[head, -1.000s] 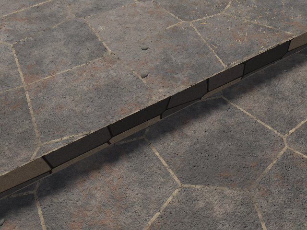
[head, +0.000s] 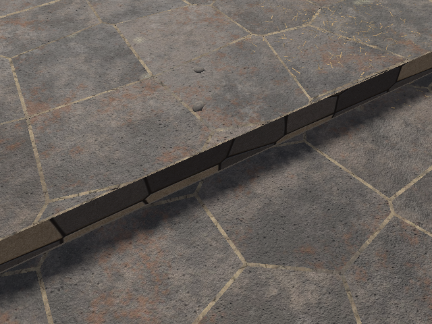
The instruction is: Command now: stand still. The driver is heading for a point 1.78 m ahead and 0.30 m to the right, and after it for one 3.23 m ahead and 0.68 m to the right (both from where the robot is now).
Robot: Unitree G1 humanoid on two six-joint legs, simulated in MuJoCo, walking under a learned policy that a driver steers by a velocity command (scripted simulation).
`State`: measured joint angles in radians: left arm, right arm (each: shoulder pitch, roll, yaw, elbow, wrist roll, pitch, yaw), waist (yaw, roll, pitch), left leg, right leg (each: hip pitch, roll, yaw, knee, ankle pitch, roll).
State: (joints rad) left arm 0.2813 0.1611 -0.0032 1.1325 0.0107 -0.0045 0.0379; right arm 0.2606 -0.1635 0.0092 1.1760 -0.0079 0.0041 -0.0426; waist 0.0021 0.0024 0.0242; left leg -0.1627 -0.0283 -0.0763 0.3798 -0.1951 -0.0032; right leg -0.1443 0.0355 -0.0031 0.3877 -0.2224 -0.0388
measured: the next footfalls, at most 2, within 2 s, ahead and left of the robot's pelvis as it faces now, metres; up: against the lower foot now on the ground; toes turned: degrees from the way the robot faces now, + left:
left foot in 0.88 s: +0.13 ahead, +0.12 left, +0.00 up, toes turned +4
right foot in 1.36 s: +0.48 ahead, -0.02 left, +0.00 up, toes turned -4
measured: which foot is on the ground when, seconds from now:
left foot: down 0.00-0.64, up 0.66-0.86, down 0.88-1.00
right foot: down 0.00-0.88, up 0.90-1.00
